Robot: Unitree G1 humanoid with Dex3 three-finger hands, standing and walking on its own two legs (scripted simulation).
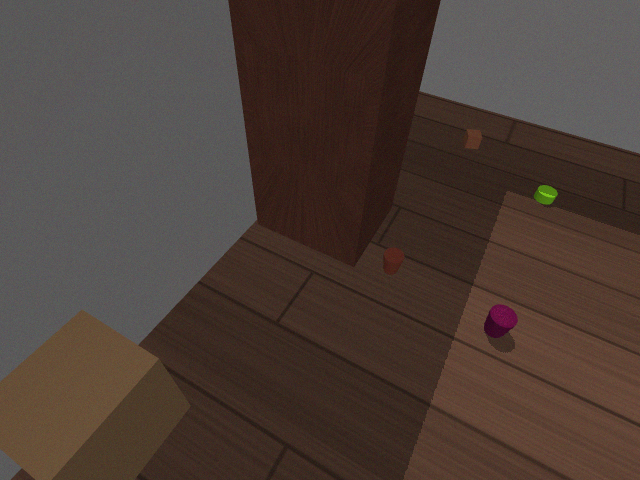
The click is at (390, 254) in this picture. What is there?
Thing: tapered cup
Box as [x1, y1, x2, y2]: [383, 247, 403, 274]
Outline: 397,248 391,247 386,249 384,252 383,267 384,271 388,274 394,273 403,259 403,253
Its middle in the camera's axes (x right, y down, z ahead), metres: +0.29 +0.07 +1.54
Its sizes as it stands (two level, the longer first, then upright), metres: 0.080 0.080 0.095
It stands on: the floor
